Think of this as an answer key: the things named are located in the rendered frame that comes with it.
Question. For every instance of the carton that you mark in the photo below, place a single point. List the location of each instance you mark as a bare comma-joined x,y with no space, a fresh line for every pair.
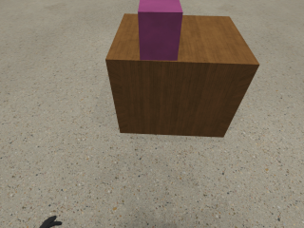
159,24

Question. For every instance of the left robot hand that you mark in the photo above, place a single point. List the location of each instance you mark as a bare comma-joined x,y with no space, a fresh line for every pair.
48,223

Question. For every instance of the pedestal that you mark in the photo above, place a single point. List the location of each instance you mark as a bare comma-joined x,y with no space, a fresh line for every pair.
198,95

